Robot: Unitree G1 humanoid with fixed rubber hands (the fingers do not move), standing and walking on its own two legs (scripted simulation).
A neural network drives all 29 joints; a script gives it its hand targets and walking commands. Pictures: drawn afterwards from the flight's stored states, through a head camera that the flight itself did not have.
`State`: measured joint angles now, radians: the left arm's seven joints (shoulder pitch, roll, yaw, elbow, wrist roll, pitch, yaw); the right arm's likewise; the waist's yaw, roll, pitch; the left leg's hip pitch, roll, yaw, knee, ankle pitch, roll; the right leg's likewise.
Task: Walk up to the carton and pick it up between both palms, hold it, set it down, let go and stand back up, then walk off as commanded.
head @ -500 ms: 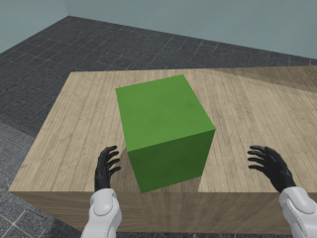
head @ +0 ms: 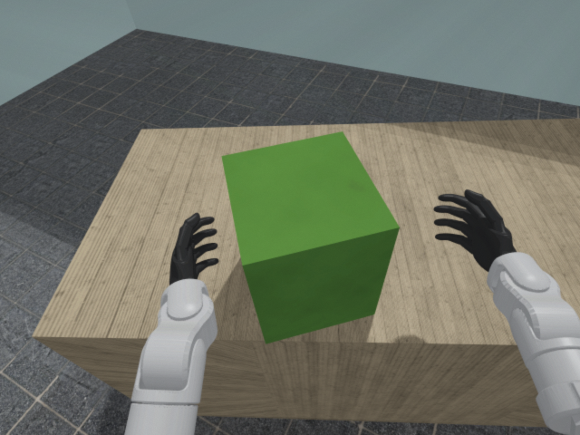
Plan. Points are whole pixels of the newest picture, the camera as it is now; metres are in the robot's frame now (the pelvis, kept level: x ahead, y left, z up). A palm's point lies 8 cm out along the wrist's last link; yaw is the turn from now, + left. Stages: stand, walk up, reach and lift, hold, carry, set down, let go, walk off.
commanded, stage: reach and lift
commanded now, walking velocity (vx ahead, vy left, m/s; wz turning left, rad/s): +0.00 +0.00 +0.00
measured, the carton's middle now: (303, 240) +0.43 +0.06 +0.00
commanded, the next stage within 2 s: none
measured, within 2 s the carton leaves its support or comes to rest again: neither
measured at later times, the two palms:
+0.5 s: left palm (180, 227) +0.34 +0.21 +0.13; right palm (465, 189) +0.45 -0.16 +0.12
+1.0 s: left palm (182, 213) +0.36 +0.22 +0.13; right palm (456, 170) +0.48 -0.15 +0.12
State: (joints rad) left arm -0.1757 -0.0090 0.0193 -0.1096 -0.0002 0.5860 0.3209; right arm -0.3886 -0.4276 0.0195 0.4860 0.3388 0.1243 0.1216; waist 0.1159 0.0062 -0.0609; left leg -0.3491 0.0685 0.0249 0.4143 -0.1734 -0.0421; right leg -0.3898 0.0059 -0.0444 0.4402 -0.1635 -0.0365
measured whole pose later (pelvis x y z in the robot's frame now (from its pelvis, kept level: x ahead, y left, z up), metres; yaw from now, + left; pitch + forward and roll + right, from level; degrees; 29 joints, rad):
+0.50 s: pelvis +0.01 +0.00 +0.00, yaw +0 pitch +8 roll +0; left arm -0.41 0.01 0.11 -0.06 0.00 0.72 0.29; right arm -0.64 -0.43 0.02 0.53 0.34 0.27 0.11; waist 0.14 0.03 -0.06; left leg -0.35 0.07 0.02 0.38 -0.17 -0.05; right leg -0.39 0.01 -0.04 0.40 -0.16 -0.04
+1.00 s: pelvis +0.02 +0.00 +0.00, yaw +0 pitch +9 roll +0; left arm -0.52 0.02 0.14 0.11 0.00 0.66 0.26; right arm -0.80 -0.43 0.02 0.72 0.34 0.27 0.09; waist 0.17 0.04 -0.05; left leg -0.35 0.07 0.02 0.37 -0.17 -0.05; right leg -0.39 0.01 -0.04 0.40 -0.16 -0.04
